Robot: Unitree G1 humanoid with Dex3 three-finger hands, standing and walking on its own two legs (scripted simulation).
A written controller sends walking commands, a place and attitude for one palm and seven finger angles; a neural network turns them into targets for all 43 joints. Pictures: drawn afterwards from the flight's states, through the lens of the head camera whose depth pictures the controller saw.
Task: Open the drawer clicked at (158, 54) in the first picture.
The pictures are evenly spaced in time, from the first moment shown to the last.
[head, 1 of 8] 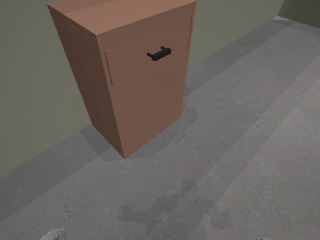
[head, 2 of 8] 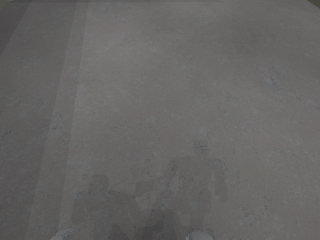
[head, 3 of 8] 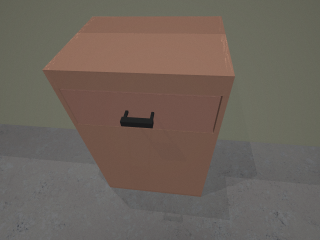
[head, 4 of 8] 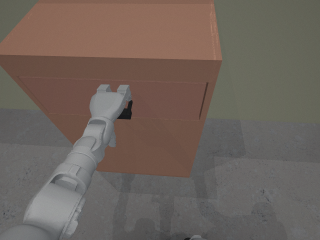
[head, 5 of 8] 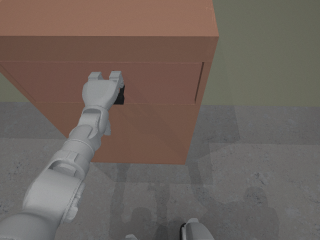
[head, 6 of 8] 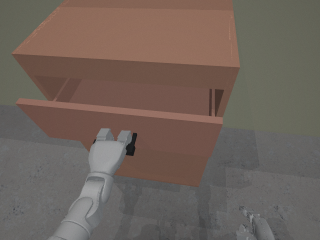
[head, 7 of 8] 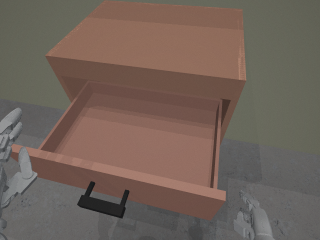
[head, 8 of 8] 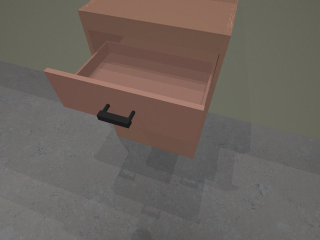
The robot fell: no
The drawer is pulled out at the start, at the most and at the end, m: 0.00 0.30 0.29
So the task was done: yes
